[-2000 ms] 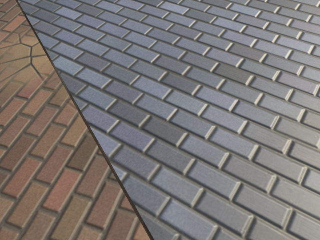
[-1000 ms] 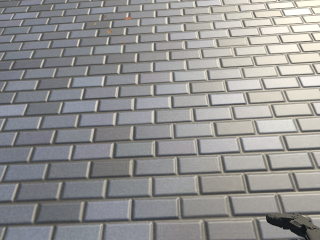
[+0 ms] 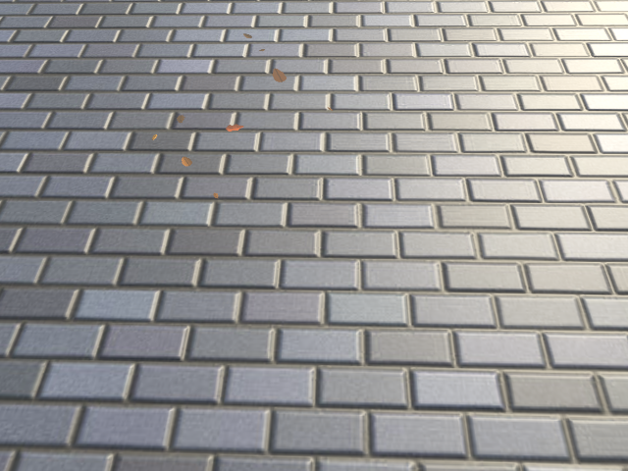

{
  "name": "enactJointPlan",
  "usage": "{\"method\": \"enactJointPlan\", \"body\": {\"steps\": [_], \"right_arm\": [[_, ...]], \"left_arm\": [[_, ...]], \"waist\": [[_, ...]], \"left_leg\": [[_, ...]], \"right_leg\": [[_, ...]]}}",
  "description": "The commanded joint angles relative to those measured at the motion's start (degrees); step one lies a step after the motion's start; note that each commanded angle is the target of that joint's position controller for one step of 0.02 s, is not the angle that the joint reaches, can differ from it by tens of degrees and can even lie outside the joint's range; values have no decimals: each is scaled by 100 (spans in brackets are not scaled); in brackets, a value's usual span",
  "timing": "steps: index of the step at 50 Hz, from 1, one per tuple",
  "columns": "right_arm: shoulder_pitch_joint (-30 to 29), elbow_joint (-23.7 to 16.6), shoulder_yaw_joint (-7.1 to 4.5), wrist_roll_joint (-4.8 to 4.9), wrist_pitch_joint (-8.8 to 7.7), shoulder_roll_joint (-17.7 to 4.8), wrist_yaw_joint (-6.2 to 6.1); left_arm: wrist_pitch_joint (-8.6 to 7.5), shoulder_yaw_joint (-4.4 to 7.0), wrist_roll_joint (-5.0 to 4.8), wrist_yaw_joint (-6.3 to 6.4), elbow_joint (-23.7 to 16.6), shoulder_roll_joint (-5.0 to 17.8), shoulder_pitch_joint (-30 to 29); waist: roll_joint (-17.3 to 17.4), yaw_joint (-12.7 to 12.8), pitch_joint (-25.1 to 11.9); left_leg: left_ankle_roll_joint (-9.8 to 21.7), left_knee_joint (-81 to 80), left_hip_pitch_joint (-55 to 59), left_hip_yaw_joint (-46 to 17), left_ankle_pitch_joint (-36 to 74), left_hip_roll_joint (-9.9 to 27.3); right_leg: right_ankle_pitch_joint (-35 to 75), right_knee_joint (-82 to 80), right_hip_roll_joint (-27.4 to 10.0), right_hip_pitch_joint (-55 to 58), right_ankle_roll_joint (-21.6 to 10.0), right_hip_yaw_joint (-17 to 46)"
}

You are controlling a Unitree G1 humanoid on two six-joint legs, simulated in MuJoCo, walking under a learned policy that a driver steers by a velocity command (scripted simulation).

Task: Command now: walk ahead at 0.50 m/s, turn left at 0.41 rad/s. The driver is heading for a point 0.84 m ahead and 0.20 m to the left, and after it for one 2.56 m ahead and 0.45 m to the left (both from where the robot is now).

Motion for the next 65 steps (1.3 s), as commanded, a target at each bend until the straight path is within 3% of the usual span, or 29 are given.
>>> {"method": "enactJointPlan", "body": {"steps": [1, 6, 9, 11, 13, 14, 15, 16, 17, 18, 19, 22, 28, 33, 36, 37, 38, 39, 40, 41, 42, 43, 45, 49, 53, 60, 62, 64, 65], "right_arm": [[-19, -304, -20, -9, -49, -119, 71], [-991, -701, 56, -9, -80, 13, 244], [-1177, -937, 26, -10, -66, -64, 340], [-815, -954, -84, -28, -30, -260, 352], [742, -594, -394, -6, 0, -798, 261], [1400, -463, -544, 11, 50, -1360, 125], [1086, -653, -525, 15, -48, -1659, 157], [1207, -682, -391, -19, -93, -1133, 190], [1019, -643, -318, -32, -141, -881, 180], [640, -682, -265, -24, -163, -745, 177], [306, -752, -205, -38, -168, -545, 154], [103, -825, -195, -85, -194, -571, 77], [537, -544, -216, -28, -169, -694, -60], [941, -275, -216, -8, -159, -733, -37], [785, -257, -230, -28, -106, -750, -47], [739, -292, -177, -50, -98, -603, -42], [740, -428, -70, -138, -96, -384, -54], [1661, -430, 44, 2, -180, 26, -50], [1455, -340, -13, 39, -223, -431, -44], [752, -466, -87, 72, -240, -700, -28], [346, -571, -62, 9, -254, -642, -38], [142, -635, -70, -76, -272, -575, -32], [328, -592, -73, -74, -245, -420, -9], [20, -664, 6, -108, -199, -180, -21], [-661, -755, 73, -88, -253, -41, 31], [-1527, -1041, 60, -4, -355, -132, 225], [-1186, -974, -7, -29, -380, -287, 244], [298, -551, -231, -96, -374, -733, 165], [1159, -452, -344, -211, -348, -1243, 110]], "left_arm": [[-102, 176, -17, 81, -375, 777, -489], [46, 259, -111, 125, -127, 1017, -20], [176, 310, -195, 139, -45, 1149, 23], [240, 360, -243, 183, -76, 1331, -103], [285, 325, -270, 224, -111, 1291, -219], [219, 156, -33, 208, -258, 803, -62], [16, -21, -28, 119, -580, 379, 206], [-175, 99, -237, 27, -637, 930, -457], [-257, 91, -357, -2, -789, 949, -829], [-275, 68, -249, 42, -758, 847, -850], [-237, 117, -97, 81, -720, 918, -837], [-43, 126, -23, 77, -716, 790, -640], [-17, -68, -51, 7, -901, 388, -1695], [-110, 7, -135, -121, -1088, 662, -2127], [-157, 110, -123, -129, -986, 826, -1544], [-176, 206, -75, -103, -820, 1000, -903], [-183, 279, -7, -75, -716, 1307, 49], [-127, 403, -8, -117, -471, 1719, 559], [-108, 266, -191, -146, -469, 1169, 615], [-75, 182, -191, -114, -527, 906, 264], [-28, 134, -111, -93, -596, 841, -84], [-8, 91, -75, -93, -592, 735, -278], [-36, 32, -39, -87, -575, 594, -386], [-49, 98, -128, -29, -392, 858, -215], [28, 115, -183, 18, -224, 975, 22], [200, 150, -248, 45, 108, 1130, 502], [254, 186, -255, 78, 128, 1238, 385], [277, 112, -219, 107, 69, 1071, 251], [204, -44, -90, 102, -118, 624, 523]], "waist": [[-577, -179, 110], [-473, 238, 434], [-586, 197, 426], [-841, -102, 59], [-693, -971, -772], [367, -1036, -1282], [1350, -509, -2060], [475, -964, -2030], [298, -892, -1272], [-293, -577, -770], [-283, -375, -542], [-128, -91, -352], [142, -523, -129], [249, -697, 45], [405, -317, -53], [285, -19, -487], [-280, 353, -1345], [-2159, 36, -1991], [-1648, 242, -1731], [-1071, 333, -915], [-620, 207, -528], [-540, 88, -191], [-824, -153, -180], [-722, -156, -67], [-697, 82, 52], [-756, 289, 317], [-832, 16, 125], [-648, -719, -858], [287, -843, -1792]], "left_leg": [[18, -799, 73, -59, 949, 134], [207, -1933, -103, 401, 1004, 47], [434, -2224, -30, 708, 259, -121], [664, -2251, 771, 1087, -352, -519], [1056, -2850, 3107, 1109, 38, -963], [1472, -2804, 4875, -675, 518, 217], [2697, -3826, 6360, -4067, -572, 1399], [2401, -4220, 6330, -3865, -908, 1325], [2163, -4212, 5658, -3015, -619, 1126], [1952, -4228, 4733, -2367, 1, 872], [1841, -4305, 4053, -1904, 586, 669], [1866, -4570, 3103, -1443, 1418, 425], [1408, -4544, 2616, -600, 1043, -49], [1301, -4158, 3413, -1160, 571, 443], [1102, -3561, 3706, -1242, 1587, 466], [948, -2749, 3566, -1000, 2199, 144], [712, -1141, 2783, -619, 1255, -253], [252, 865, 623, -157, -1906, -1138], [239, 1516, -196, -612, -2467, -927], [266, 1648, -493, -515, -1965, -659], [275, 1435, -349, -250, -1505, -392], [257, 1067, -244, -162, -1210, -222], [217, 613, 271, -92, -917, -24], [34, -365, 118, 120, -464, 92], [-13, -1735, 311, 262, 732, 17], [214, -2894, 543, 395, 653, -245], [397, -3116, 1153, 518, 319, -403], [759, -3203, 3452, 507, 578, -376], [1395, -3018, 5622, -1349, 539, 1025]], "right_leg": [[1591, -910, -1514, -75, -722, 476], [1673, -776, -1757, 726, -621, 107], [2694, -291, -1907, 1266, -491, -74], [4662, 535, -1870, 1373, -351, -265], [4886, 2694, -1504, 574, -41, -534], [1565, 4602, -1109, -1164, 228, -514], [-2274, 6376, 117, -3294, 496, 584], [-1972, 6557, -228, -3938, 367, 1414], [-1496, 6268, -439, -4137, 252, 1316], [-1093, 5714, -693, -3853, 249, 1295], [-873, 5231, -849, -3459, 305, 1283], [-586, 4615, -881, -2915, 538, 1184], [1544, 2098, -512, -2358, 721, 930], [1388, 1318, -423, -2383, 399, 1054], [836, 990, -266, -1689, 75, 848], [978, 984, -317, -728, -118, 866], [1141, 1122, -1201, 791, -502, 1861], [-140, 547, -2351, 2653, -1499, 4530], [-1569, 35, -2390, 2646, -1441, 5277], [-1629, -49, -2202, 1957, -1173, 4427], [-1084, -116, -1964, 1233, -1019, 3766], [-491, -252, -1760, 656, -1017, 3340], [272, -467, -1461, 160, -958, 2787], [1207, -766, -1441, -1, -1091, 2165], [1396, -845, -1236, 56, -887, 1584], [1581, -432, -1594, 791, -742, 1596], [2513, 23, -1614, 950, -617, 1538], [3351, 1775, -1138, 300, -320, 1092], [1454, 3869, -546, -1550, 23, 759]]}}
Velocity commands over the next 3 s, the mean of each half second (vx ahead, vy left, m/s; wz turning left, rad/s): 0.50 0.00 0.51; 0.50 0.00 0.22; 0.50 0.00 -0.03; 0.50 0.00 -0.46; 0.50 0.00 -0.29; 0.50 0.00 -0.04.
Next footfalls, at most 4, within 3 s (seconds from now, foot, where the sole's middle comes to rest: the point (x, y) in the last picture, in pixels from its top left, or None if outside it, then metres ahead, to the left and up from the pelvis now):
0.26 left None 0.30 0.16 -0.78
0.74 right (333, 414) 0.62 0.04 -0.78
1.28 left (197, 344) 0.79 0.37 -0.78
1.84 right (267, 235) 1.15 0.23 -0.78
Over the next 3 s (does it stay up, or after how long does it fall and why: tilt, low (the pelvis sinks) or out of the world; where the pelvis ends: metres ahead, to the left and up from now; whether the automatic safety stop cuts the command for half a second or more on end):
stays up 1.61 0.28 -0.01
